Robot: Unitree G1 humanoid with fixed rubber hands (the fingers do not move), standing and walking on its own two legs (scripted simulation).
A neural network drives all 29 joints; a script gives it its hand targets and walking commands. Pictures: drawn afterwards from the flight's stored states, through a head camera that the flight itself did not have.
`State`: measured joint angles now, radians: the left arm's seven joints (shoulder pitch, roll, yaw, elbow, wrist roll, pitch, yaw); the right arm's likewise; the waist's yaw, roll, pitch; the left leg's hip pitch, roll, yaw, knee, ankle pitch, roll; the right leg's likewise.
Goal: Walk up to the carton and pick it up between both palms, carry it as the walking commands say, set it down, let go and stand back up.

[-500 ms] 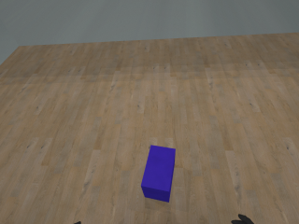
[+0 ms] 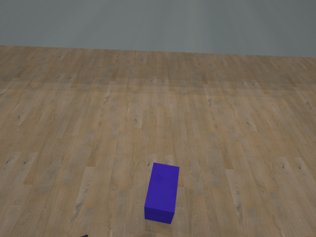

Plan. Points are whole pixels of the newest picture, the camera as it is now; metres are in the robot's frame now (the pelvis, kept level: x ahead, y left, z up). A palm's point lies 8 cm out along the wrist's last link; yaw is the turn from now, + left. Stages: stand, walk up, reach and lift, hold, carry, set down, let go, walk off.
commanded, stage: walk up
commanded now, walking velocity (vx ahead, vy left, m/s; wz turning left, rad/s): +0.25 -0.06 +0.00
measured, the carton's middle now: (162, 192) +0.49 -0.03 -0.67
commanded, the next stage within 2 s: none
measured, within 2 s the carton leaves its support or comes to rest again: neither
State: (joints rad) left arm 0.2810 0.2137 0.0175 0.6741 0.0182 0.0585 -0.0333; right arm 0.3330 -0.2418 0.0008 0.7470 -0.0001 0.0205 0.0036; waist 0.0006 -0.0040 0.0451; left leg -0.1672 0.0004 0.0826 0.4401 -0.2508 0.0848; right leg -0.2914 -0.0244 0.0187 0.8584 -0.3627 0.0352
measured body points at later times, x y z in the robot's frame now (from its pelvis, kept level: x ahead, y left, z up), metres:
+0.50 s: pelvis +0.05 -0.05 -0.01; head +0.07 -0.05 +0.44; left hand +0.16 +0.19 -0.13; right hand +0.12 -0.30 -0.14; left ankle +0.02 +0.05 -0.75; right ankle +0.04 -0.18 -0.74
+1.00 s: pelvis +0.03 -0.09 -0.02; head +0.06 -0.13 +0.43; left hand +0.15 +0.16 -0.12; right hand +0.08 -0.34 -0.17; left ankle +0.01 +0.04 -0.69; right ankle +0.02 -0.19 -0.75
